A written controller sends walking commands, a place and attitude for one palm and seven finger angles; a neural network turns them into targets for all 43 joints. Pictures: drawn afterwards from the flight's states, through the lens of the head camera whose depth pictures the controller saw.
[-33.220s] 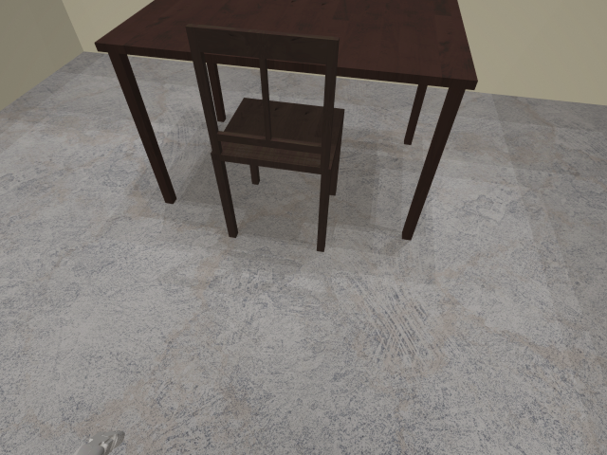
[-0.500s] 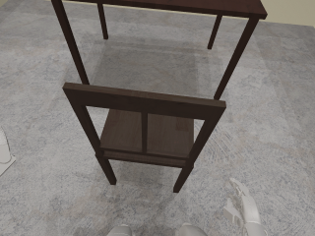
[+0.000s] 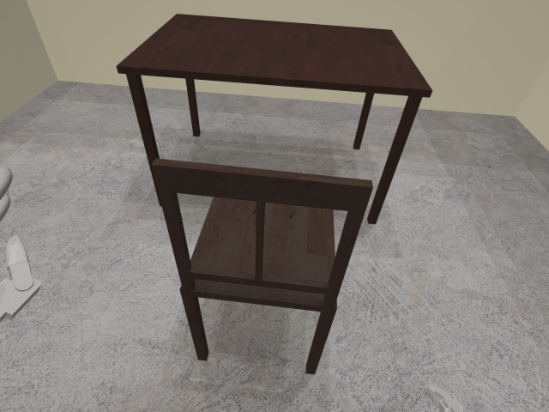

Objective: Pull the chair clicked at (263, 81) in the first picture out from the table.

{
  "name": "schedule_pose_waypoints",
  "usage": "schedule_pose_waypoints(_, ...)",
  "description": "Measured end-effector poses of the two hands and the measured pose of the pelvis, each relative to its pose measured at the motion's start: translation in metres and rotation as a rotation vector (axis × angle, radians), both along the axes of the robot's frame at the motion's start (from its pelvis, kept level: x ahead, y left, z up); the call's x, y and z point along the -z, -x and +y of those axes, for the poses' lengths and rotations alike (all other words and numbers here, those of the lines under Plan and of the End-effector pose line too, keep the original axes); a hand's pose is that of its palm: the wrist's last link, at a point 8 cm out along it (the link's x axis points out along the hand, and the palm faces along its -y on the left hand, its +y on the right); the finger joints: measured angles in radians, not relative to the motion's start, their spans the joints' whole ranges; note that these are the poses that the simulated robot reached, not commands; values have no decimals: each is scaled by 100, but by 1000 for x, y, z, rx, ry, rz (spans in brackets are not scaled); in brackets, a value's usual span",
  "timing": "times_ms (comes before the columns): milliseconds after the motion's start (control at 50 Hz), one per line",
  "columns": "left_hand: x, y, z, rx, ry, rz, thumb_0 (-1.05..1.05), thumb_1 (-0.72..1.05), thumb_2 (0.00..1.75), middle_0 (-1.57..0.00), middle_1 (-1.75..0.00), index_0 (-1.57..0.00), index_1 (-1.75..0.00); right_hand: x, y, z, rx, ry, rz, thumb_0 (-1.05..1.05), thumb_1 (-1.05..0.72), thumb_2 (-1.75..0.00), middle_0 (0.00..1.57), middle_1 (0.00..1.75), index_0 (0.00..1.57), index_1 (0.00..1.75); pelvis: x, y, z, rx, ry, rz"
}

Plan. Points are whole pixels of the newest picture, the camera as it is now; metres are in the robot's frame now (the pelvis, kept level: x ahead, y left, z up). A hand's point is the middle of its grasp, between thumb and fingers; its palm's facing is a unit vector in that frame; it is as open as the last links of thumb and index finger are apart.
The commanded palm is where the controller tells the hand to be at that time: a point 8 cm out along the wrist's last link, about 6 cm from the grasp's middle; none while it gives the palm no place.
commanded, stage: stop stepping back and stand still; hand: left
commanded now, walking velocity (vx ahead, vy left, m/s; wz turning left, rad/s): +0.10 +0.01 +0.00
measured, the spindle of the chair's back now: (259, 242) +0.50 +0.06 -0.09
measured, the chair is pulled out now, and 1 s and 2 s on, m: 0.64 0.64 0.64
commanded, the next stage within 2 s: let the arm hang, fingers relaxed in 0.28 s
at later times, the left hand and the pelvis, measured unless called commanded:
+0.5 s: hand (89, 332) +0.22 +0.28 +0.02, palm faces +0.25 -0.86 -0.44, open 7.4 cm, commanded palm none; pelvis +0.01 +0.01 +0.00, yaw +1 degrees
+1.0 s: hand out of the picture +0.05 +0.21 -0.16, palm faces -0.01 -0.97 -0.24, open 7.3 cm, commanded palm none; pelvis +0.05 +0.02 +0.01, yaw -1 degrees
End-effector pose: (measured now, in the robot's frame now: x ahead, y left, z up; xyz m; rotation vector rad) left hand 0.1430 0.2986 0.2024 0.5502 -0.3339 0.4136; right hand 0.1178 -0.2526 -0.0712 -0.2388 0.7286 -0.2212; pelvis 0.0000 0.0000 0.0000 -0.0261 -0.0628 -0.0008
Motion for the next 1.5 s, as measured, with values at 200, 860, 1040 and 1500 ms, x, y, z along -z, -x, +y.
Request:
schedule_pose_waypoints(200,19,-6,10,-38,92,54,1,89,90,-21,-30,-21,-30,-3,-15,23,-44,-47,-58,1,-90,-90,20,30,20,30,-2,9,5,21,0,-4)
schedule_pose_waypoints(860,334,95,-44,-208,617,1606,-3,98,90,-21,-30,-20,-30,55,78,42,67,-123,630,1,-91,-90,20,30,20,30,-10,-43,18,10,-12,62)
schedule_pose_waypoints(1040,325,95,-45,-240,592,1647,0,92,90,-20,-30,-20,-30,66,71,53,73,-180,635,1,-92,-90,20,30,20,30,-12,-54,19,25,-21,61)
schedule_pose_waypoints(1500,328,70,-67,-202,605,1639,1,93,90,-20,-30,-20,-30,67,78,57,102,-209,683,0,-91,-90,20,30,19,30,-15,-68,11,34,-24,61)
